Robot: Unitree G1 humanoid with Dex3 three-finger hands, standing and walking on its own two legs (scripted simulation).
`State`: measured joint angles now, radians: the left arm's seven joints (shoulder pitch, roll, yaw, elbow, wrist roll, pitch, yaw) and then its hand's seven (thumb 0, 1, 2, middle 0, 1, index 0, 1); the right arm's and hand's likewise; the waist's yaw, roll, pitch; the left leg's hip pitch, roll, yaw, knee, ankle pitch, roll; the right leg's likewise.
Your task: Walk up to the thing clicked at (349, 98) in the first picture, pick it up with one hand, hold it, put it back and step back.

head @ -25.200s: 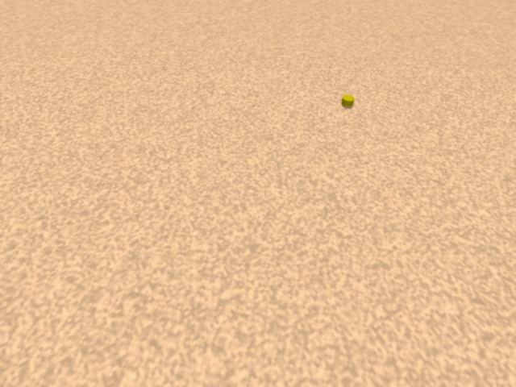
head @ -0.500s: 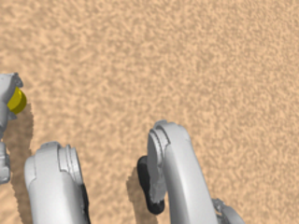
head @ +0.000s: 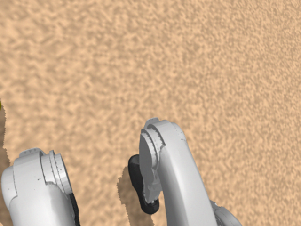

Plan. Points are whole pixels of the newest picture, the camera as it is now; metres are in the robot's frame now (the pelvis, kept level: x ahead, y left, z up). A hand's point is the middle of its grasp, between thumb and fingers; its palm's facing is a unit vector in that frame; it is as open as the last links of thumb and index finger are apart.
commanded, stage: rest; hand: left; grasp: from above
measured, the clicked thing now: out of the picture +0.45 +0.31 -0.24
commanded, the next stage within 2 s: open in 0.98 s
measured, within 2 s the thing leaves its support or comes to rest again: rests again in 0.54 s
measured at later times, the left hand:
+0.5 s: hand out of the picture +0.44 +0.30 -0.24, palm faces -0.42 -0.15 -0.90, open 10.0 cm
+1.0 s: hand out of the picture +0.44 +0.30 -0.25, palm faces -0.44 -0.14 -0.89, open 10.0 cm
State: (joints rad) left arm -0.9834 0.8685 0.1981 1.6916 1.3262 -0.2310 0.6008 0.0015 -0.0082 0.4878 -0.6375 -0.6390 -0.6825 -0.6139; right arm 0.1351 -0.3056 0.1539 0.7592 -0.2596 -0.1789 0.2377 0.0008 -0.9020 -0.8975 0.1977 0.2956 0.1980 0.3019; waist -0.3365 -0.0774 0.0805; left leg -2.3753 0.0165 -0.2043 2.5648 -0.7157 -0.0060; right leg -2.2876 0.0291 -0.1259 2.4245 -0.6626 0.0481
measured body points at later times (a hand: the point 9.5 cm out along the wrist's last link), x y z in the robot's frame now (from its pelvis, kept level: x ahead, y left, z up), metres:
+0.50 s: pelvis +0.00 +0.00 +0.00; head +0.26 +0.11 +0.34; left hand +0.46 +0.30 -0.19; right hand +0.04 -0.25 -0.06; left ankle +0.06 +0.13 -0.26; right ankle +0.11 -0.12 -0.26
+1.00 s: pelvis -0.01 +0.01 +0.00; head +0.26 +0.12 +0.34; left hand +0.46 +0.30 -0.20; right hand +0.04 -0.25 -0.06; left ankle +0.06 +0.13 -0.26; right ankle +0.11 -0.12 -0.26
